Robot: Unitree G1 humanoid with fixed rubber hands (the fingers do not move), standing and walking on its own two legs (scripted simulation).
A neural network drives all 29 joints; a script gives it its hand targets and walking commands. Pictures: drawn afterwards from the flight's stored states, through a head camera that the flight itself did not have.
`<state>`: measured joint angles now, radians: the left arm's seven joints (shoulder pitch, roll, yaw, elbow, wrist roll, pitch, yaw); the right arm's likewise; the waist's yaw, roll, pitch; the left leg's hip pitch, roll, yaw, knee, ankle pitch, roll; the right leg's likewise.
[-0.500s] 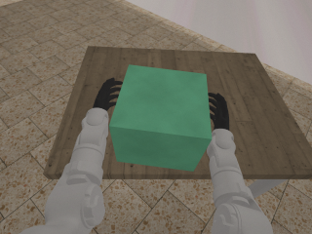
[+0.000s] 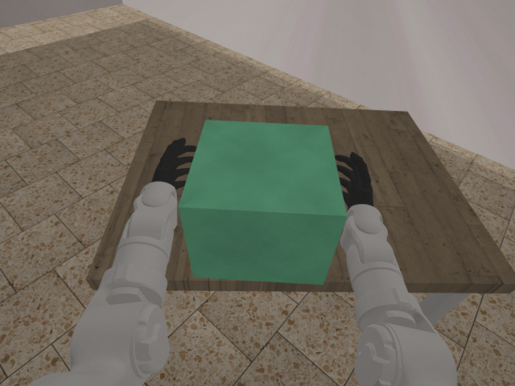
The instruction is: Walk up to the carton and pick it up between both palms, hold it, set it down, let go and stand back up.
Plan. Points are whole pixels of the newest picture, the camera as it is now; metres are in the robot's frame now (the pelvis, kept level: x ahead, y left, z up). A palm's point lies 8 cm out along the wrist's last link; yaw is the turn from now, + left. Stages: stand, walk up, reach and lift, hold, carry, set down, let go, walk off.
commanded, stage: reach and lift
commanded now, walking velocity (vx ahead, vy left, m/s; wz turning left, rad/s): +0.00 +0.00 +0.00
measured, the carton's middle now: (262, 199) +0.42 -0.02 +0.08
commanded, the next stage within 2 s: none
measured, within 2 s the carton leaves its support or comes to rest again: neither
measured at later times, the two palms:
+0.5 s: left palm (162, 181) +0.39 +0.14 +0.14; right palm (366, 191) +0.38 -0.17 +0.14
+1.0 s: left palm (154, 177) +0.37 +0.14 +0.17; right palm (373, 189) +0.36 -0.17 +0.16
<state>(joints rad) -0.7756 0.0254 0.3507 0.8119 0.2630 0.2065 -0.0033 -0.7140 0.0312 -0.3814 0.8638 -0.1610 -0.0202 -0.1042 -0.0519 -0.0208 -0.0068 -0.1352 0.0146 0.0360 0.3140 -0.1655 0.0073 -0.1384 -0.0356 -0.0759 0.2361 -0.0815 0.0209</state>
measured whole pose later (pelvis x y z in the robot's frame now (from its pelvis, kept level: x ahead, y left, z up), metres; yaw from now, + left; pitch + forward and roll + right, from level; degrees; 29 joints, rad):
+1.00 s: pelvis -0.01 +0.00 +0.00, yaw +1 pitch -8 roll -1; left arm -0.64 -0.03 0.30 0.29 0.30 0.60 0.00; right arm -0.70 -0.07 -0.08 0.68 0.13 0.19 -0.14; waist -0.10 -0.03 0.05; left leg -0.02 0.02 0.01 0.34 -0.18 0.00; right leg -0.01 -0.03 -0.08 0.26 -0.10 0.02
